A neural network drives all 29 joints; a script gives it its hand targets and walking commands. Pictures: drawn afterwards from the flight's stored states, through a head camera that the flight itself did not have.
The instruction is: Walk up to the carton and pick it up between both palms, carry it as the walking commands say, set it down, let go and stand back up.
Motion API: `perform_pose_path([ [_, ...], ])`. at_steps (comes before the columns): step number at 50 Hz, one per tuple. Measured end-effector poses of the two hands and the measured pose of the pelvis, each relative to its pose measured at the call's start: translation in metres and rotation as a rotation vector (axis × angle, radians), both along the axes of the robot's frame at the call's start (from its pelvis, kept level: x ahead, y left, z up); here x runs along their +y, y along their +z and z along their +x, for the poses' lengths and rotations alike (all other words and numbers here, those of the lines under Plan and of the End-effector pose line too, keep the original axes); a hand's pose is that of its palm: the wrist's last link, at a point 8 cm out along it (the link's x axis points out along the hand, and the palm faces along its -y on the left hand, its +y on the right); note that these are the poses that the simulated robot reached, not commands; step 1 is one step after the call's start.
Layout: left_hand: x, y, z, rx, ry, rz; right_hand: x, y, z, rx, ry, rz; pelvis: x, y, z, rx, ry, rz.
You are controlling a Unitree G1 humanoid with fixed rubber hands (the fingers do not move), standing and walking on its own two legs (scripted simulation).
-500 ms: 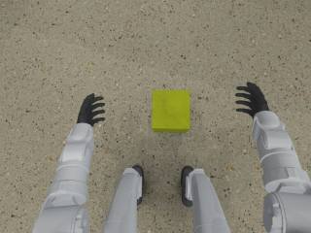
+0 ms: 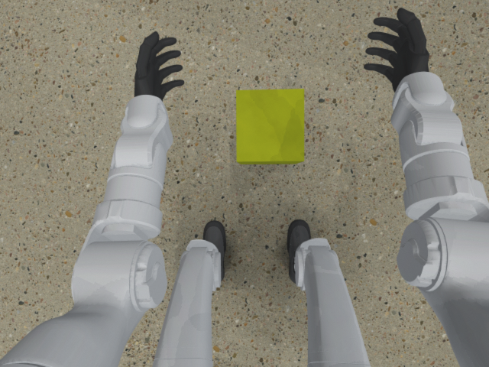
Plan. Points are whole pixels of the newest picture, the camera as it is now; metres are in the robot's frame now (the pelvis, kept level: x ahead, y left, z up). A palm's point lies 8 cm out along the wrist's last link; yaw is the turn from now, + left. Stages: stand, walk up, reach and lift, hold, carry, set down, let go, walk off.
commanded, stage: reach and lift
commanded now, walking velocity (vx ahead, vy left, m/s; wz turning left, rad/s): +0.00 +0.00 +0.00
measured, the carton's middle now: (268, 131) +0.50 -0.03 -0.57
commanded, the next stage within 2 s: none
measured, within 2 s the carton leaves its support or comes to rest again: neither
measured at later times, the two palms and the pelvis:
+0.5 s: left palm (175, 107) +0.49 +0.15 -0.23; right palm (370, 96) +0.50 -0.20 -0.23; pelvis -0.01 +0.01 -0.09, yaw +0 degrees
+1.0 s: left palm (200, 122) +0.50 +0.14 -0.39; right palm (341, 114) +0.50 -0.19 -0.39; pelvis -0.04 +0.00 -0.21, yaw +0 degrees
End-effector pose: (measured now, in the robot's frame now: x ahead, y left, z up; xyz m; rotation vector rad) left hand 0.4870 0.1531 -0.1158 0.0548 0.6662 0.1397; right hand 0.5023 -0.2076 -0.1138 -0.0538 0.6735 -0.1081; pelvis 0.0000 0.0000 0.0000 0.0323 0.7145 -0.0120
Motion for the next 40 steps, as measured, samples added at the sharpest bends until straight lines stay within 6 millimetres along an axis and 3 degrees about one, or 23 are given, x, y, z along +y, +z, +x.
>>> perform_pose_path([
  [7,-0.008,-0.01,0.014,-0.02,-0.017,0.003,0.007,-0.012,0.01,-0.013,0.0,0.004,0.0,-0.005,0.004,0.045,0.006,-0.005],
  [14,-0.005,-0.04,0.01,0.004,-0.003,0.0,0.008,-0.044,0.004,0.008,-0.012,0.013,0.001,-0.022,0.006,0.094,0.006,-0.004],
  [29,-0.004,-0.146,0.007,0.015,0.004,0.004,0.004,-0.148,0.0,0.009,-0.039,0.006,0.007,-0.118,-0.013,0.139,0.002,0.007],
  [40,-0.01,-0.215,0.009,0.028,-0.005,0.002,0.005,-0.213,0.005,0.012,-0.04,-0.005,0.004,-0.173,-0.031,0.001,-0.001,0.008],
])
